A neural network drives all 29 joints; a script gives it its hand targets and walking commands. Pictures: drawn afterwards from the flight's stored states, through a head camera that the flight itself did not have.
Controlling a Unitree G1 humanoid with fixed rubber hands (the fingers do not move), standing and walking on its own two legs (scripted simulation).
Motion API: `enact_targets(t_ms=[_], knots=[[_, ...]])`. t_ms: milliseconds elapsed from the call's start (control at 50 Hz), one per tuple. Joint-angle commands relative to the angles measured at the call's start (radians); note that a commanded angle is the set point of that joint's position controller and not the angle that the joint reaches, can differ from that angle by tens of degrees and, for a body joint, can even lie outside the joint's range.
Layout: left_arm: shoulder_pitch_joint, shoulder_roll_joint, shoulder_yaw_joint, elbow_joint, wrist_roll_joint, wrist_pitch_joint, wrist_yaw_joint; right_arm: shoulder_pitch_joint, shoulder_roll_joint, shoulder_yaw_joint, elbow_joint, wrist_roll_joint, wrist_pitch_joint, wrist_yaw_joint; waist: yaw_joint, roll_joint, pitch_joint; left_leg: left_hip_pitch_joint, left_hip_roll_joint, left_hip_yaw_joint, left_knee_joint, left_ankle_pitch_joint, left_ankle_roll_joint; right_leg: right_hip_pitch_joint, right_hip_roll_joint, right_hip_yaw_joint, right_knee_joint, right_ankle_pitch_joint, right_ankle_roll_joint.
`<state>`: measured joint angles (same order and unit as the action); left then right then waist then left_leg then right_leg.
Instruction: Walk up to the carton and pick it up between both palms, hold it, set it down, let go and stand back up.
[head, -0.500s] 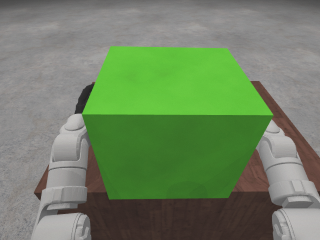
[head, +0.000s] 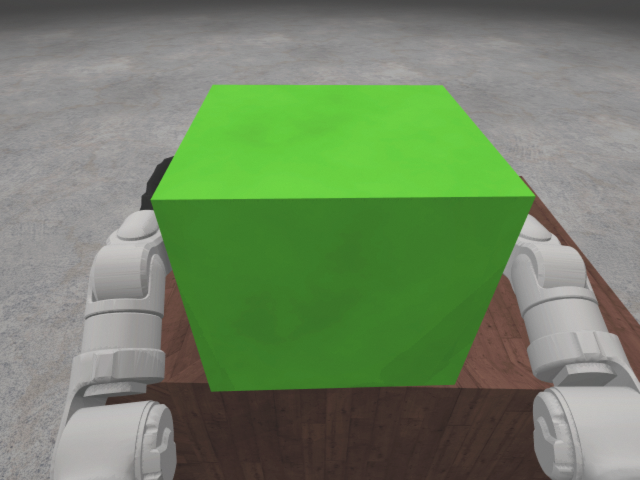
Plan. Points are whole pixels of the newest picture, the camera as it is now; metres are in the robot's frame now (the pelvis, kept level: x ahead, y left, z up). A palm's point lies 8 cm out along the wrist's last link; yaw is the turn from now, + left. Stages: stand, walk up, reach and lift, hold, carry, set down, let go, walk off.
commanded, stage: reach and lift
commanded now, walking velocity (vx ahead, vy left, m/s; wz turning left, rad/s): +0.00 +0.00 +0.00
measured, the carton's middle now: (331, 232) +0.40 +0.00 +0.16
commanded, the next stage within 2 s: hold in 0.68 s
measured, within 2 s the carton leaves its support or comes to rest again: neither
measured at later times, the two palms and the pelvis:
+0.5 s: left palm (160, 209) +0.37 +0.20 +0.22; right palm (506, 204) +0.38 -0.21 +0.22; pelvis +0.01 +0.00 +0.00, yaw -1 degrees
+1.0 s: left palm (148, 200) +0.36 +0.20 +0.24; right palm (508, 190) +0.37 -0.21 +0.24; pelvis +0.00 +0.00 +0.00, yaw -1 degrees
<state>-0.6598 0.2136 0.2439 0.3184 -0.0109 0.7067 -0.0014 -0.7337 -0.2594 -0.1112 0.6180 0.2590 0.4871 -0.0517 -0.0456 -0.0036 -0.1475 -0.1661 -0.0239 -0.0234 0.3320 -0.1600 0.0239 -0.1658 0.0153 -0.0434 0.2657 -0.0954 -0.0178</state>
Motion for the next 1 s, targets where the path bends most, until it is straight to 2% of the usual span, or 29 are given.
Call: enact_targets(t_ms=[0, 80, 100, 120, 180, 260, 380, 420, 440, 520, 560, 580, 600, 680, 840, 860, 900, 960, 980], knots=[[-0.875, -0.614, -0.474, -0.293, -0.166, -0.082, -0.112, -0.944, 0.588, 0.338, -0.413, 0.138, -0.062, 0.149, -0.018, 0.045, -0.465, 0.081, -0.004, -0.026, -0.032, 0.206, -0.049, 0.222, 0.037, 0.044, 0.012, 0.156, 0.009], [-0.867, -0.604, -0.460, -0.301, -0.155, -0.061, -0.107, -0.953, 0.577, 0.338, -0.406, 0.159, -0.050, 0.153, 0.002, 0.041, -0.438, 0.073, 0.002, -0.029, -0.032, 0.224, -0.050, 0.225, 0.039, 0.046, 0.014, 0.153, 0.004], [-0.854, -0.598, -0.442, -0.275, -0.145, -0.051, -0.111, -0.955, 0.566, 0.331, -0.386, 0.154, -0.045, 0.151, 0.002, 0.037, -0.418, 0.061, -0.001, -0.022, -0.036, 0.200, -0.045, 0.224, 0.034, 0.049, 0.008, 0.137, 0.008], [-0.865, -0.596, -0.444, -0.286, -0.154, -0.050, -0.111, -0.976, 0.574, 0.334, -0.405, 0.158, -0.047, 0.152, 0.007, 0.018, -0.445, 0.054, 0.003, -0.026, -0.038, 0.196, -0.040, 0.236, 0.036, 0.048, 0.014, 0.142, 0.007], [-0.883, -0.606, -0.465, -0.324, -0.172, -0.051, -0.105, -0.983, 0.590, 0.354, -0.431, 0.181, -0.046, 0.151, 0.009, 0.033, -0.483, 0.068, 0.001, -0.028, -0.027, 0.246, -0.044, 0.247, 0.038, 0.053, 0.024, 0.190, 0.009], [-0.854, -0.572, -0.422, -0.293, -0.146, -0.031, -0.110, -0.977, 0.575, 0.357, -0.424, 0.191, -0.025, 0.140, 0.023, 0.005, -0.445, 0.043, -0.004, -0.018, -0.029, 0.231, -0.034, 0.275, 0.035, 0.063, 0.017, 0.210, 0.019], [-0.865, -0.568, -0.443, -0.354, -0.157, -0.021, -0.113, -0.967, 0.579, 0.367, -0.466, 0.211, -0.011, 0.122, 0.009, 0.024, -0.481, 0.064, -0.009, -0.019, -0.007, 0.299, -0.043, 0.306, 0.035, 0.071, 0.031, 0.303, 0.023], [-0.843, -0.540, -0.404, -0.299, -0.133, -0.006, -0.124, -0.943, 0.565, 0.349, -0.418, 0.197, 0.008, 0.115, 0.008, 0.005, -0.415, 0.028, -0.011, -0.017, -0.030, 0.230, -0.036, 0.302, 0.027, 0.074, 0.017, 0.258, 0.025], [-0.857, -0.538, -0.403, -0.306, -0.133, -0.007, -0.130, -0.966, 0.576, 0.352, -0.425, 0.197, 0.007, 0.116, 0.016, -0.002, -0.421, 0.012, -0.013, -0.014, -0.033, 0.213, -0.030, 0.309, 0.024, 0.074, 0.023, 0.249, 0.026], [-0.901, -0.551, -0.439, -0.356, -0.158, -0.015, -0.127, -0.993, 0.587, 0.359, -0.479, 0.210, 0.005, 0.107, -0.001, 0.031, -0.486, 0.025, -0.016, -0.017, -0.019, 0.257, -0.039, 0.329, 0.027, 0.076, 0.032, 0.291, 0.026], [-0.896, -0.542, -0.410, -0.304, -0.148, -0.006, -0.132, -0.982, 0.583, 0.343, -0.428, 0.203, 0.021, 0.107, 0.000, 0.022, -0.422, 0.006, -0.013, -0.017, -0.032, 0.206, -0.034, 0.309, 0.023, 0.076, 0.021, 0.243, 0.024], [-0.927, -0.547, -0.425, -0.327, -0.156, -0.010, -0.132, -0.996, 0.588, 0.340, -0.431, 0.202, 0.018, 0.110, -0.005, 0.028, -0.450, 0.010, -0.010, -0.018, -0.035, 0.200, -0.033, 0.304, 0.022, 0.075, 0.025, 0.227, 0.022], [-0.929, -0.548, -0.429, -0.339, -0.158, -0.011, -0.128, -1.006, 0.587, 0.340, -0.444, 0.205, 0.016, 0.112, 0.002, 0.032, -0.461, 0.014, -0.009, -0.021, -0.033, 0.211, -0.035, 0.305, 0.024, 0.073, 0.027, 0.232, 0.023], [-0.905, -0.551, -0.416, -0.293, -0.155, 0.005, -0.131, -1.011, 0.560, 0.333, -0.417, 0.204, 0.027, 0.112, -0.001, 0.024, -0.432, 0.014, -0.003, -0.025, -0.029, 0.216, -0.040, 0.291, 0.031, 0.070, 0.022, 0.215, 0.015], [-0.946, -0.549, -0.420, -0.317, -0.167, 0.015, -0.130, -1.039, 0.568, 0.339, -0.412, 0.228, 0.045, 0.112, 0.000, 0.021, -0.459, 0.009, -0.001, -0.027, -0.029, 0.221, -0.036, 0.304, 0.035, 0.071, 0.020, 0.214, 0.014], [-0.942, -0.548, -0.417, -0.320, -0.163, 0.019, -0.130, -1.038, 0.566, 0.342, -0.414, 0.233, 0.046, 0.112, 0.004, 0.037, -0.453, -0.003, -0.004, -0.024, -0.028, 0.223, -0.036, 0.309, 0.030, 0.075, 0.021, 0.221, 0.011], [-0.942, -0.549, -0.406, -0.298, -0.159, 0.028, -0.132, -1.063, 0.567, 0.345, -0.423, 0.241, 0.052, 0.111, 0.015, 0.024, -0.450, -0.015, 0.001, -0.026, -0.036, 0.205, -0.032, 0.319, 0.030, 0.074, 0.021, 0.201, 0.011], [-0.982, -0.548, -0.409, -0.293, -0.165, 0.031, -0.131, -1.081, 0.574, 0.335, -0.402, 0.243, 0.059, 0.116, 0.016, 0.036, -0.443, -0.026, 0.003, -0.024, -0.047, 0.157, -0.029, 0.291, 0.029, 0.075, 0.017, 0.152, 0.010], [-0.983, -0.569, -0.431, -0.320, -0.176, 0.031, -0.127, -1.092, 0.580, 0.349, -0.432, 0.250, 0.055, 0.118, 0.015, 0.047, -0.478, -0.011, 0.005, -0.029, -0.038, 0.189, -0.035, 0.294, 0.032, 0.074, 0.024, 0.173, 0.007]])
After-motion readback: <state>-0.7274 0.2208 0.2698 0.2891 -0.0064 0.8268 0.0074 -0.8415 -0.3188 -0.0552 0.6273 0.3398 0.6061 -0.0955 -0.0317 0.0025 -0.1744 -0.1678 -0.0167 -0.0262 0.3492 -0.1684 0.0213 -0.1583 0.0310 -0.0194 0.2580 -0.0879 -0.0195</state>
